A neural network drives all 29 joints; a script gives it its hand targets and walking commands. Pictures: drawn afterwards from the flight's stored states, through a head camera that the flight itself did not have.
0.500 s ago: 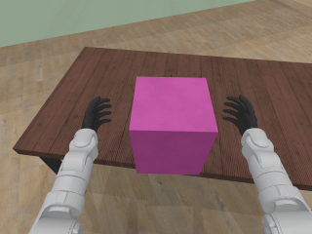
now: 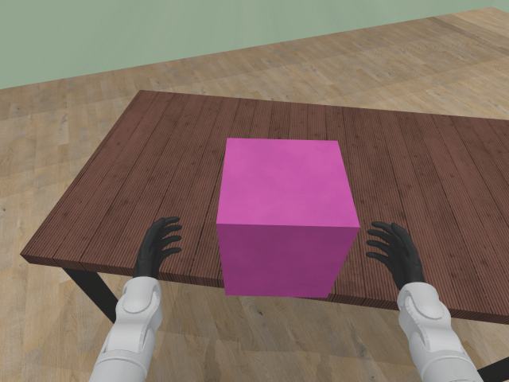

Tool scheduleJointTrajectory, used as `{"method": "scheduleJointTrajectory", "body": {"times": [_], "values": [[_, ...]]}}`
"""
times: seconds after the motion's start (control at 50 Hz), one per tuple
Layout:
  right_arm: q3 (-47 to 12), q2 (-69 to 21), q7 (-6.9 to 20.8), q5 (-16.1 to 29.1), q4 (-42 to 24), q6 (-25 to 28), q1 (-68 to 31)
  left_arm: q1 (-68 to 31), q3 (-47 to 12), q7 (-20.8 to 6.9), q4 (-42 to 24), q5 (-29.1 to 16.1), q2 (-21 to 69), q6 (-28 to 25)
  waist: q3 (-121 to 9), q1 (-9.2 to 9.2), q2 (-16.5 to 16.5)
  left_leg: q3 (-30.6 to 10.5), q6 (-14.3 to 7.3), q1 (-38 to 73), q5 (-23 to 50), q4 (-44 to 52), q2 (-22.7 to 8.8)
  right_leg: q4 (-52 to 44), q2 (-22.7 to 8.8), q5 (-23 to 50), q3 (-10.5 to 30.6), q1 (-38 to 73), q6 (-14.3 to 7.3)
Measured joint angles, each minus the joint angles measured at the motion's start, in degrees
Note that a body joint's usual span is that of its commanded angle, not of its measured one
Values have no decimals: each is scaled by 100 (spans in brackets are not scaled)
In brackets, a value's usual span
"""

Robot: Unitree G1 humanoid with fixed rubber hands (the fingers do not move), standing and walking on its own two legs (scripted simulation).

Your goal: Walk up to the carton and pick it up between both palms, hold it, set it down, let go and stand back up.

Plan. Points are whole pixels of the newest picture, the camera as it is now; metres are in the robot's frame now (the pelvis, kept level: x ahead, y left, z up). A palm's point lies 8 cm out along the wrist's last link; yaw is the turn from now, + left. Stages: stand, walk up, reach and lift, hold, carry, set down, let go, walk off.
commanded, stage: set down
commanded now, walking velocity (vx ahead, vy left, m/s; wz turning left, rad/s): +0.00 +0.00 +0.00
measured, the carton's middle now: (279, 221) +0.41 -0.02 -0.02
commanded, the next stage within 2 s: let go in 1.46 s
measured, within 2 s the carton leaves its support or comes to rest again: neither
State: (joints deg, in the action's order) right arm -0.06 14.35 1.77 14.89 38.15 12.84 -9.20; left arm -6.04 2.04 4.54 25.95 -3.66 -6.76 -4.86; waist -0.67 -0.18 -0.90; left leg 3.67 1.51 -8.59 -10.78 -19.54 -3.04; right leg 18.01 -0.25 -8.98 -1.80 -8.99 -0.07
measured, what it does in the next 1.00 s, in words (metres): stands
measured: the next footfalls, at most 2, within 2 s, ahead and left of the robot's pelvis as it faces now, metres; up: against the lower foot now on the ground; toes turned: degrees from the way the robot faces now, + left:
none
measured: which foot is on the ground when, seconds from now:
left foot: down 0.00-1.00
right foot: down 0.00-1.00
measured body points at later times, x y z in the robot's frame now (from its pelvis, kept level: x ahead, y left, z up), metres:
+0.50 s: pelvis +0.01 +0.00 -0.01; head +0.01 +0.01 +0.44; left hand +0.23 +0.20 -0.05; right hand +0.23 -0.22 -0.05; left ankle -0.01 +0.13 -0.75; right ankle +0.01 -0.12 -0.75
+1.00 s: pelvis +0.01 +0.01 +0.00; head +0.00 +0.02 +0.45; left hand +0.19 +0.22 -0.08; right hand +0.19 -0.22 -0.07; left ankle -0.01 +0.13 -0.75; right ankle +0.01 -0.12 -0.75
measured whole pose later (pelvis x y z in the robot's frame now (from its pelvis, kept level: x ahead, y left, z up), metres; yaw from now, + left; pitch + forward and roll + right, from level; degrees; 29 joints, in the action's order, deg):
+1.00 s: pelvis +0.01 +0.01 +0.00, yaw -1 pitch -4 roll +0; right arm 0.2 10.5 2.4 5.0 43.9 18.1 9.1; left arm 10.7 -0.8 2.9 33.8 -2.0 -9.9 -5.8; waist 2.5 -1.2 -1.5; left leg 4.6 1.0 -3.0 -13.7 -21.2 -2.7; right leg 20.2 -0.6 -11.8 -0.7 -4.1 0.3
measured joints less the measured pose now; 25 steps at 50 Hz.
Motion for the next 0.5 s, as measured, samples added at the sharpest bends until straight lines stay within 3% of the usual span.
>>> {"method": "scheduleJointTrajectory", "body": {"times": [0.1,0.3,0.4,0.5], "values": [[-45,-50,47,-41,96,287,566,431,-79,-31,289,30,87,-381,-45,-1,-2,21,-8,129,-67,-17,2,65,-3,-84,20,98,4],[-9,-288,154,-244,335,908,801,630,-424,228,934,-158,-54,-1417,86,-41,-105,56,11,-192,-164,-296,2,532,-16,-271,68,-329,-30],[-155,-322,85,-247,674,1311,939,897,-351,113,1070,-25,2,-1733,57,-41,-33,35,19,-211,-261,-418,-21,572,1,-327,52,-303,-25],[-202,-332,32,-313,901,1511,1207,1241,-269,-16,1116,-12,-25,-1691,56,-25,17,-1,16,-87,-353,-488,-17,598,-5,-407,19,-145,-17]]}}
